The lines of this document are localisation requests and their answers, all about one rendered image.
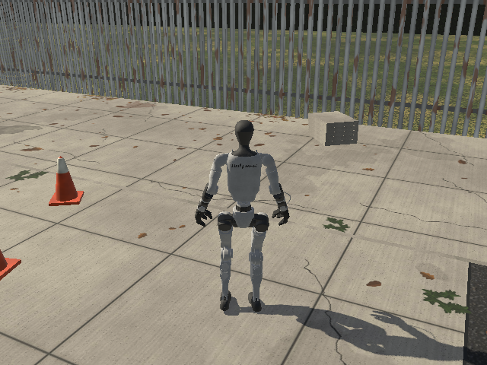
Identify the robot left forearm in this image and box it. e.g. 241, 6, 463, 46
197, 183, 213, 212

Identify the robot right forearm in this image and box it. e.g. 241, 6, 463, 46
273, 183, 288, 211

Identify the robot left thigh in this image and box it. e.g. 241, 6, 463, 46
218, 211, 233, 261

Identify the robot left shin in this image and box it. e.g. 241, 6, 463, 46
220, 248, 231, 300

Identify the left robot upper arm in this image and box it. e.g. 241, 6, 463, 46
206, 153, 228, 195

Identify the left robot hand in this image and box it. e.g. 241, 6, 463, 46
195, 209, 212, 227

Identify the right robot upper arm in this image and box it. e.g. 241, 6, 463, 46
260, 153, 281, 195

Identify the right robot hand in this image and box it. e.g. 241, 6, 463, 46
272, 209, 290, 226

